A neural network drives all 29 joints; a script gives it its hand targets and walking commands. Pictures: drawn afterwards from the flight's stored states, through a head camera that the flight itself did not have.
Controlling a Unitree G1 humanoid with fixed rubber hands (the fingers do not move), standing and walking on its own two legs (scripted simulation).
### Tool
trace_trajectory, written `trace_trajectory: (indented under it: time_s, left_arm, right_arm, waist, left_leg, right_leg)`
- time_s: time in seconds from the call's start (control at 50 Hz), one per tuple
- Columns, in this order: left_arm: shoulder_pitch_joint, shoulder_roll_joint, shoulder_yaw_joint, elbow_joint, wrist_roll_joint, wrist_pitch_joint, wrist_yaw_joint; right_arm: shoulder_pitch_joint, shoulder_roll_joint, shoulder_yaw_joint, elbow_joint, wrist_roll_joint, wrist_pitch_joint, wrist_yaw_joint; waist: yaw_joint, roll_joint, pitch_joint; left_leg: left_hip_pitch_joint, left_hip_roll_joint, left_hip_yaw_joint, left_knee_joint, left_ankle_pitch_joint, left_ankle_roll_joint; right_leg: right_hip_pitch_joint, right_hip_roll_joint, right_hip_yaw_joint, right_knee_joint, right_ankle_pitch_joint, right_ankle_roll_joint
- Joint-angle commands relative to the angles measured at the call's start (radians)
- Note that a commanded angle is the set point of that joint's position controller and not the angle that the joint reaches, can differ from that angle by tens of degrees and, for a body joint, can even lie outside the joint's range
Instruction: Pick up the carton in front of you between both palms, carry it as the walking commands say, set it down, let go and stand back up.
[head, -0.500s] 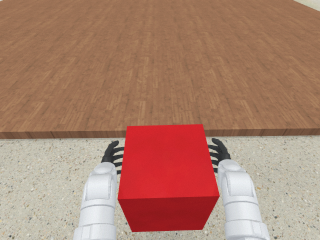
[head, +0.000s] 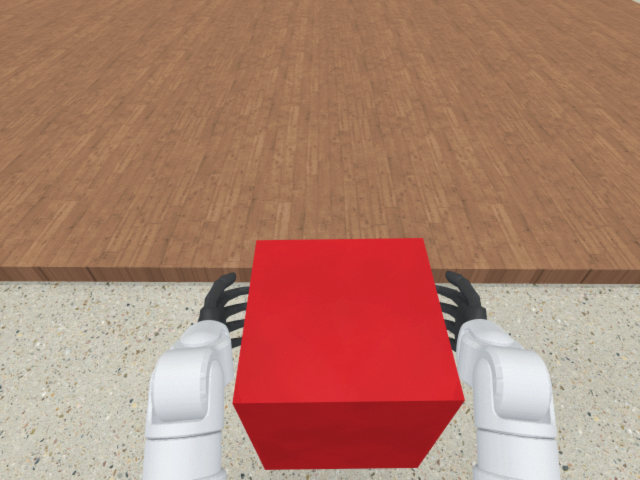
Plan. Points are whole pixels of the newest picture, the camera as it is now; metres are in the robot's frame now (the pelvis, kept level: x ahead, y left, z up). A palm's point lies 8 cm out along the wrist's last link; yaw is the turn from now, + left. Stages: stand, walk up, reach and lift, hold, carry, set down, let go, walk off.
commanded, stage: carry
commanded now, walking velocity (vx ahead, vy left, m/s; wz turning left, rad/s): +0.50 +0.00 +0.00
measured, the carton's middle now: (340, 359) +0.27 -0.01 +0.01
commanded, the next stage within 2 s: none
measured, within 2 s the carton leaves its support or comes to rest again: neither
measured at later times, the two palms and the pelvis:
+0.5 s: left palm (271, 194) +0.54 +0.10 +0.07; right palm (447, 192) +0.54 -0.20 +0.08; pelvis +0.27 -0.06 +0.00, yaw +0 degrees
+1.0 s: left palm (281, 69) +0.95 +0.10 +0.13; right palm (410, 71) +0.91 -0.20 +0.14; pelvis +0.59 -0.02 -0.01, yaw -4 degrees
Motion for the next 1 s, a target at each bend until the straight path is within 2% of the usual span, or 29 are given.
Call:
trace_trajectory:
  time_s: [0.0, 0.02, 0.04, 0.06, 0.08, 0.1, 0.14, 0.2, 0.28, 0.32, 0.34, 0.36, 0.38, 0.4, 0.42, 0.46, 0.48, 0.52, 0.66, 0.76, 0.82, 0.84, 0.86, 0.88, 0.9, 0.92, 0.94, 0.96, 0.98]
  left_arm:
    - [-0.486, -0.895, -0.683, -0.212, -0.400, 0.036, -0.236]
    - [-0.446, -0.895, -0.687, -0.224, -0.406, 0.046, -0.240]
    - [-0.455, -0.877, -0.689, -0.259, -0.415, 0.058, -0.249]
    - [-0.519, -0.851, -0.702, -0.295, -0.441, 0.077, -0.258]
    - [-0.533, -0.853, -0.716, -0.276, -0.458, 0.088, -0.265]
    - [-0.528, -0.848, -0.711, -0.263, -0.466, 0.094, -0.271]
    - [-0.505, -0.857, -0.699, -0.228, -0.470, 0.103, -0.270]
    - [-0.442, -0.859, -0.670, -0.181, -0.429, 0.107, -0.249]
    - [-0.417, -0.861, -0.649, -0.177, -0.378, 0.108, -0.227]
    - [-0.411, -0.864, -0.643, -0.177, -0.374, 0.108, -0.227]
    - [-0.406, -0.863, -0.638, -0.170, -0.372, 0.107, -0.230]
    - [-0.409, -0.866, -0.637, -0.173, -0.371, 0.109, -0.234]
    - [-0.416, -0.851, -0.633, -0.159, -0.364, 0.106, -0.237]
    - [-0.413, -0.871, -0.633, -0.136, -0.371, 0.104, -0.241]
    - [-0.441, -0.899, -0.646, -0.161, -0.386, 0.099, -0.245]
    - [-0.513, -0.947, -0.678, -0.196, -0.414, 0.083, -0.253]
    - [-0.535, -0.961, -0.696, -0.211, -0.432, 0.077, -0.257]
    - [-0.525, -0.963, -0.710, -0.221, -0.452, 0.067, -0.268]
    - [-0.483, -0.873, -0.705, -0.243, -0.461, 0.066, -0.287]
    - [-0.604, -0.738, -0.669, -0.292, -0.457, 0.103, -0.254]
    - [-0.719, -0.649, -0.647, -0.256, -0.451, 0.142, -0.229]
    - [-0.764, -0.625, -0.639, -0.236, -0.455, 0.158, -0.220]
    - [-0.818, -0.607, -0.627, -0.220, -0.459, 0.174, -0.212]
    - [-0.873, -0.601, -0.617, -0.211, -0.471, 0.191, -0.205]
    - [-0.929, -0.624, -0.609, -0.187, -0.480, 0.208, -0.197]
    - [-0.986, -0.637, -0.592, -0.164, -0.485, 0.214, -0.189]
    - [-1.035, -0.669, -0.578, -0.147, -0.500, 0.221, -0.185]
    - [-1.068, -0.704, -0.568, -0.127, -0.499, 0.222, -0.182]
    - [-1.097, -0.734, -0.553, -0.100, -0.493, 0.221, -0.179]
  right_arm:
    - [-0.486, 0.925, 0.763, -0.130, 0.422, 0.041, 0.255]
    - [-0.452, 0.926, 0.753, -0.145, 0.411, 0.048, 0.249]
    - [-0.379, 0.915, 0.733, -0.135, 0.375, 0.050, 0.240]
    - [-0.396, 0.929, 0.715, -0.116, 0.350, 0.051, 0.229]
    - [-0.421, 0.913, 0.709, -0.157, 0.352, 0.063, 0.220]
    - [-0.444, 0.910, 0.716, -0.180, 0.363, 0.076, 0.215]
    - [-0.482, 0.910, 0.725, -0.196, 0.384, 0.095, 0.215]
    - [-0.479, 0.899, 0.736, -0.179, 0.409, 0.115, 0.229]
    - [-0.480, 0.883, 0.741, -0.167, 0.425, 0.125, 0.253]
    - [-0.486, 0.875, 0.742, -0.172, 0.426, 0.128, 0.260]
    - [-0.484, 0.868, 0.742, -0.176, 0.424, 0.129, 0.262]
    - [-0.497, 0.855, 0.739, -0.176, 0.418, 0.129, 0.264]
    - [-0.514, 0.858, 0.744, -0.193, 0.420, 0.135, 0.267]
    - [-0.528, 0.862, 0.748, -0.180, 0.419, 0.136, 0.269]
    - [-0.532, 0.895, 0.754, -0.167, 0.417, 0.127, 0.272]
    - [-0.548, 0.942, 0.755, -0.167, 0.414, 0.104, 0.272]
    - [-0.539, 0.962, 0.755, -0.161, 0.409, 0.094, 0.268]
    - [-0.493, 0.980, 0.754, -0.144, 0.386, 0.075, 0.255]
    - [-0.459, 0.933, 0.765, -0.179, 0.354, 0.059, 0.213]
    - [-0.634, 0.810, 0.771, -0.268, 0.405, 0.108, 0.202]
    - [-0.742, 0.706, 0.731, -0.234, 0.422, 0.150, 0.195]
    - [-0.767, 0.680, 0.713, -0.201, 0.425, 0.164, 0.192]
    - [-0.804, 0.658, 0.694, -0.169, 0.427, 0.177, 0.190]
    - [-0.839, 0.636, 0.669, -0.140, 0.436, 0.190, 0.186]
    - [-0.893, 0.625, 0.647, -0.099, 0.444, 0.196, 0.183]
    - [-0.944, 0.658, 0.646, -0.100, 0.473, 0.207, 0.185]
    - [-1.006, 0.704, 0.646, -0.095, 0.497, 0.213, 0.187]
    - [-1.063, 0.750, 0.647, -0.087, 0.514, 0.217, 0.191]
    - [-1.127, 0.790, 0.651, -0.081, 0.532, 0.216, 0.194]
  waist:
    - [0.009, -0.120, -0.152]
    - [-0.002, -0.087, -0.225]
    - [-0.036, 0.087, -0.252]
    - [-0.029, 0.355, -0.221]
    - [-0.031, 0.268, -0.189]
    - [-0.033, 0.168, -0.161]
    - [-0.035, 0.090, -0.132]
    - [-0.027, 0.131, -0.117]
    - [-0.017, 0.194, -0.073]
    - [0.004, 0.183, -0.111]
    - [0.012, 0.145, -0.153]
    - [0.031, 0.088, -0.195]
    - [0.032, -0.170, -0.238]
    - [0.031, -0.223, -0.213]
    - [0.023, -0.142, -0.187]
    - [0.015, 0.002, -0.175]
    - [0.013, 0.001, -0.175]
    - [0.016, -0.046, -0.197]
    - [0.013, -0.104, -0.103]
    - [0.049, -0.128, -0.026]
    - [0.016, -0.142, -0.068]
    - [-0.023, -0.115, -0.120]
    - [-0.059, -0.048, -0.195]
    - [-0.077, 0.094, -0.268]
    - [-0.070, 0.367, -0.323]
    - [-0.067, 0.295, -0.306]
    - [-0.070, 0.223, -0.299]
    - [-0.059, 0.103, -0.280]
    - [-0.053, 0.068, -0.274]
  left_leg:
    - [-0.026, -0.049, 0.091, -0.299, 0.192, 0.025]
    - [0.317, -0.053, 0.106, -0.367, 0.314, 0.028]
    - [0.551, 0.126, -0.183, -0.471, 0.170, 0.082]
    - [0.697, 0.356, -0.560, -0.474, 0.506, 0.198]
    - [0.729, 0.396, -0.564, -0.427, 0.685, 0.260]
    - [0.729, 0.376, -0.481, -0.398, 0.787, 0.261]
    - [0.703, 0.342, -0.367, -0.443, 0.707, 0.208]
    - [0.636, 0.262, -0.193, -0.462, 0.743, 0.158]
    - [0.422, 0.209, -0.023, -0.450, 0.778, 0.104]
    - [0.307, 0.192, 0.068, -0.302, 0.859, 0.069]
    - [0.236, 0.154, 0.116, -0.171, 0.834, 0.046]
    - [0.111, 0.123, 0.118, 0.013, 0.659, 0.026]
    - [-0.106, 0.015, 0.102, 0.337, 0.358, -0.018]
    - [-0.257, -0.028, -0.030, 0.497, 0.061, 0.000]
    - [-0.293, 0.045, -0.097, 0.565, 0.068, 0.034]
    - [-0.266, 0.112, -0.112, 0.501, 0.176, 0.047]
    - [-0.232, 0.123, -0.110, 0.438, 0.216, 0.042]
    - [-0.208, 0.098, -0.065, 0.360, 0.253, 0.030]
    - [-0.338, 0.062, 0.037, 0.037, 0.408, 0.008]
    - [-0.254, 0.010, 0.099, -0.139, 0.495, 0.059]
    - [-0.051, -0.032, 0.134, -0.188, 0.468, 0.093]
    - [0.118, -0.072, 0.171, -0.234, 0.438, 0.094]
    - [0.322, -0.061, 0.150, -0.243, 0.369, 0.089]
    - [0.482, 0.176, -0.227, -0.290, 0.188, 0.144]
    - [0.653, 0.364, -0.666, -0.437, 0.134, 0.290]
    - [0.636, 0.367, -0.642, -0.449, 0.209, 0.289]
    - [0.589, 0.328, -0.543, -0.416, 0.334, 0.273]
    - [0.533, 0.305, -0.444, -0.398, 0.428, 0.237]
    - [0.488, 0.277, -0.369, -0.393, 0.500, 0.216]
  right_leg:
    - [0.239, -0.195, 0.163, -0.072, 0.592, -0.116]
    - [0.053, -0.138, 0.030, 0.040, 0.556, -0.069]
    - [-0.194, -0.058, -0.084, 0.305, 0.385, -0.021]
    - [-0.486, 0.050, -0.119, 0.475, 0.030, 0.003]
    - [-0.596, 0.014, -0.026, 0.571, -0.111, -0.019]
    - [-0.644, -0.017, -0.011, 0.595, -0.106, -0.032]
    - [-0.669, -0.039, -0.017, 0.477, -0.069, -0.036]
    - [-0.572, -0.004, -0.088, 0.272, 0.067, -0.026]
    - [-0.282, 0.049, -0.184, 0.036, 0.284, -0.040]
    - [-0.015, 0.092, -0.249, -0.015, 0.342, -0.054]
    - [0.150, 0.106, -0.270, -0.028, 0.290, -0.056]
    - [0.311, 0.004, -0.149, -0.036, 0.199, -0.061]
    - [0.407, -0.305, 0.402, -0.207, -0.059, -0.176]
    - [0.416, -0.392, 0.642, -0.348, -0.009, -0.253]
    - [0.367, -0.394, 0.550, -0.329, 0.077, -0.252]
    - [0.259, -0.324, 0.349, -0.304, 0.267, -0.199]
    - [0.217, -0.294, 0.261, -0.313, 0.302, -0.167]
    - [0.215, -0.253, 0.149, -0.315, 0.362, -0.146]
    - [0.328, -0.193, -0.009, -0.317, 0.580, -0.151]
    - [0.309, -0.166, -0.081, -0.275, 0.685, -0.152]
    - [0.301, -0.166, -0.132, -0.118, 0.901, -0.128]
    - [0.253, -0.139, -0.177, 0.031, 0.912, -0.103]
    - [0.150, -0.099, -0.187, 0.231, 0.779, -0.084]
    - [-0.047, -0.038, -0.171, 0.502, 0.490, -0.056]
    - [-0.362, 0.127, -0.076, 0.765, -0.020, -0.035]
    - [-0.461, 0.068, 0.051, 0.891, -0.056, -0.066]
    - [-0.478, 0.028, 0.065, 0.911, -0.014, -0.087]
    - [-0.484, -0.008, 0.070, 0.858, 0.040, -0.095]
    - [-0.479, -0.028, 0.071, 0.793, 0.077, -0.093]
